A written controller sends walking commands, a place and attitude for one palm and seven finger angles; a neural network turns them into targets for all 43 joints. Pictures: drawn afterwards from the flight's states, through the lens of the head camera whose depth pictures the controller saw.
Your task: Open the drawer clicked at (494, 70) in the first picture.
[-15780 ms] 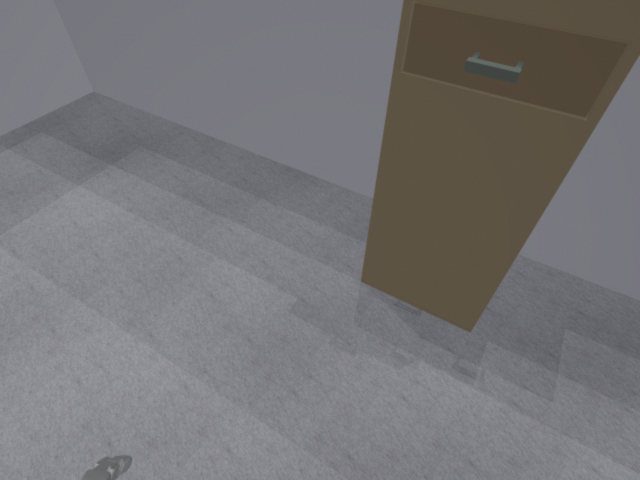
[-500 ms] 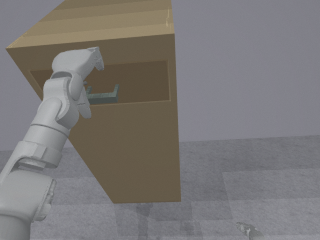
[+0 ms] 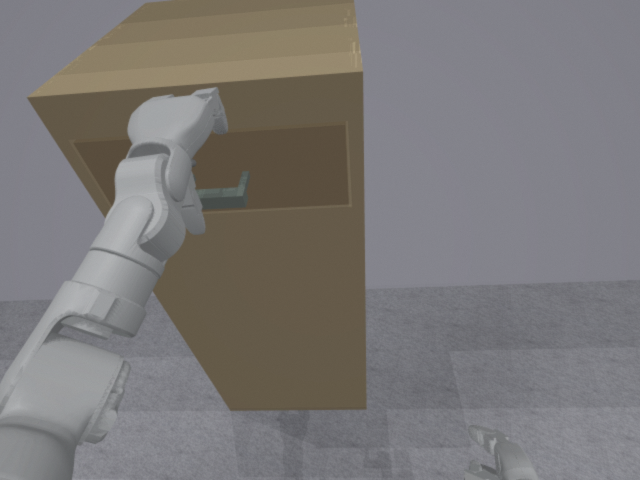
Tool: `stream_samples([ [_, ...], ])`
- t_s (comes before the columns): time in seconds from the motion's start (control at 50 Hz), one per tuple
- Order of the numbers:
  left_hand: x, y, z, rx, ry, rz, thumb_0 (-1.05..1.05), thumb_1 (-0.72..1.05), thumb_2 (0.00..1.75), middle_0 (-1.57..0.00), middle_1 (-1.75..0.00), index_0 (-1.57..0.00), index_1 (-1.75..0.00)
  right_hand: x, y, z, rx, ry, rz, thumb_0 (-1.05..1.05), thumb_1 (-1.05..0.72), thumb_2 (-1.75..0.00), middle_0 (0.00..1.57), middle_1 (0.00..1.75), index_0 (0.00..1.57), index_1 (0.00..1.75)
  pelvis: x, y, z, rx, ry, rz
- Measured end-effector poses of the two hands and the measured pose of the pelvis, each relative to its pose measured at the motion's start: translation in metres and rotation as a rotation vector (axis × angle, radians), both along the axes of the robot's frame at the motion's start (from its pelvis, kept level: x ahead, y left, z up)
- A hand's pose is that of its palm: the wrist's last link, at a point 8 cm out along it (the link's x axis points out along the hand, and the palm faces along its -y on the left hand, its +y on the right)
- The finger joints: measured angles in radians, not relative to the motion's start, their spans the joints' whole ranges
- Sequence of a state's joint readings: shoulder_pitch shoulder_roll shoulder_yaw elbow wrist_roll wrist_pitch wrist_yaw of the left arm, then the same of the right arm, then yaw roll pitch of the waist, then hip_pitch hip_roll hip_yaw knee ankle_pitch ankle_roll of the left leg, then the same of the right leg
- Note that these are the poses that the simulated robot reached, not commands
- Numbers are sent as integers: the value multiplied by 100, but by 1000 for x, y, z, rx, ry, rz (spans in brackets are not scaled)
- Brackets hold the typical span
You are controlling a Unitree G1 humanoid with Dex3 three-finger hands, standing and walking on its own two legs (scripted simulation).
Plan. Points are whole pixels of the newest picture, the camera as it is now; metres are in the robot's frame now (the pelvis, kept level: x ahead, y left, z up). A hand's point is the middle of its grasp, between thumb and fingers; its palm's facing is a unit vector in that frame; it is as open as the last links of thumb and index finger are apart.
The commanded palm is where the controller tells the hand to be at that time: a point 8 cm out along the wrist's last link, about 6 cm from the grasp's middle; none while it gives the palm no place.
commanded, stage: lift the fingers back up to retry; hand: left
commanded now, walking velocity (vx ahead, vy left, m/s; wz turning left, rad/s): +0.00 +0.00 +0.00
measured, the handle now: (214, 189) +0.47 +0.18 +0.15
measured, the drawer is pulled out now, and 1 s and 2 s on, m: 0.00 0.00 0.00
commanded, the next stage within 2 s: re-aim the fingers above the handle in 0.48 s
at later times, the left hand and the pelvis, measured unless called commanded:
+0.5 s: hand (184, 162) +0.43 +0.18 +0.22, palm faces +0.10 -0.03 -0.99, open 13.7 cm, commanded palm +0.39 +0.19 +0.27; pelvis +0.00 +0.00 +0.00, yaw +1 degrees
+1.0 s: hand (170, 172) +0.42 +0.20 +0.21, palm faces +0.08 -0.03 -1.00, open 13.8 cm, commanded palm +0.39 +0.18 +0.26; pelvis +0.00 +0.00 +0.00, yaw +1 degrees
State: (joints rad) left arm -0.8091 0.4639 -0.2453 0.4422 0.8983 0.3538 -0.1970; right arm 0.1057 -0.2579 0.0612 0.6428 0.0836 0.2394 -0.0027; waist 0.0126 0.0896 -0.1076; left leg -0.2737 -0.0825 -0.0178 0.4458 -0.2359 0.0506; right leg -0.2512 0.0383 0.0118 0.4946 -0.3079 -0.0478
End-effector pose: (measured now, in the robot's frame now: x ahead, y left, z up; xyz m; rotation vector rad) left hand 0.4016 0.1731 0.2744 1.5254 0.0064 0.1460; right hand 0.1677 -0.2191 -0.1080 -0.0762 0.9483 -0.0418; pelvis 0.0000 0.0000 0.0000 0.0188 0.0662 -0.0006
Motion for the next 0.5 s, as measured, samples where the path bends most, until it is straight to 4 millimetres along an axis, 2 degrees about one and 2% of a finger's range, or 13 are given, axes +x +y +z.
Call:
stream_samples([
  [0.08, -5, 5, -33, -1, 129, -27, 0, -49, 30, -32, -121, -31, -122, 1, -2, 5, -24, -20, 0, 1, -91, -90, 20, 30, 20, 30, -2, -2, 0, 0, -12, 4],
  [0.14, -13, 2, -46, 5, 143, -114, 0, -49, 30, -32, -121, -32, -122, -1, -8, 6, -61, -22, 1, 1, -91, -90, 20, 30, 20, 30, -4, -2, -1, -2, -16, 9],
  [0.2, -21, -3, -40, 25, 70, -205, 0, -49, 30, -33, -121, -32, -121, -5, -14, 3, -89, -12, 2, 1, -91, -90, 20, 30, 20, 30, -4, -1, -1, -5, -14, 16],
  [0.26, -22, -3, -23, 25, -21, -223, 0, -49, 30, -33, -121, -32, -121, -10, -17, -3, -94, 15, 3, 1, -91, -90, 20, 30, 20, 30, -4, 0, -1, -8, -10, 21],
  [0.36, -4, 11, -4, 4, -73, -85, 0, -49, 30, -33, -121, -32, -120, -21, -15, -11, -67, 66, -3, 1, -91, -90, 20, 30, 20, 30, -4, 1, -1, -6, 6, 20],
  [0.42, 4, 15, -2, 5, -46, -11, 0, -49, 30, -32, -121, -32, -121, -26, -13, -14, -48, 86, -15, 1, -91, -90, 20, 30, 20, 30, -3, 1, 0, -5, 15, 16],
  [0.5, 4, 11, -2, 8, -8, -2, 0, -49, 30, -32, -121, -33, -124, -28, -12, -13, -42, 96, -21, 1, -91, -90, 20, 30, 20, 30, -1, 1, 0, -4, 12, 15],
])
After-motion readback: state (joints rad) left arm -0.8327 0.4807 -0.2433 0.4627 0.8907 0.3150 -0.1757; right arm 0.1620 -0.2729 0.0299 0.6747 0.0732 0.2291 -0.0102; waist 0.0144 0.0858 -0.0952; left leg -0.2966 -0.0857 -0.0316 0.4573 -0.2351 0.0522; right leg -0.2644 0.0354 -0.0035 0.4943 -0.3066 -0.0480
